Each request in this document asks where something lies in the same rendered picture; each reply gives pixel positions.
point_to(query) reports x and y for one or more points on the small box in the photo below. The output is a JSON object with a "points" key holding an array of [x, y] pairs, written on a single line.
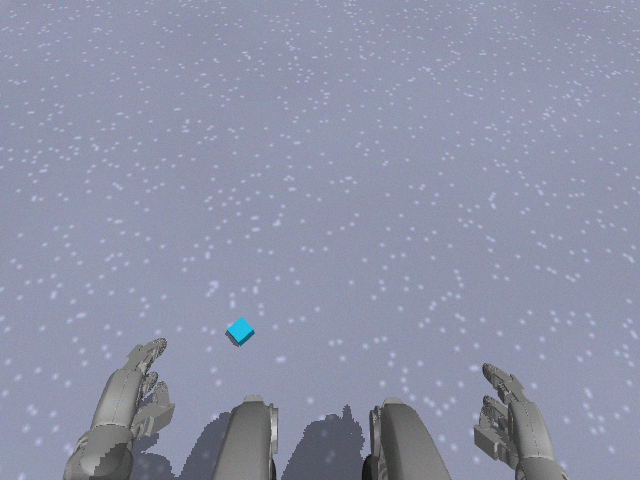
{"points": [[241, 331]]}

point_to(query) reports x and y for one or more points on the left robot hand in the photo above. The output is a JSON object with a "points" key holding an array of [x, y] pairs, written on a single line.
{"points": [[126, 388]]}

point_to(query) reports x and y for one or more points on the right robot arm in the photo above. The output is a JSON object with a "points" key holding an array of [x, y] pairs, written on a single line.
{"points": [[537, 468]]}

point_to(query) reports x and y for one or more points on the right robot hand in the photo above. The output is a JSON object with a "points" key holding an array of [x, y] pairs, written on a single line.
{"points": [[521, 431]]}

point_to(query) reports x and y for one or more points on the left robot arm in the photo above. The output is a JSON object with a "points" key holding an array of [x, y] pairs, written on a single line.
{"points": [[102, 453]]}

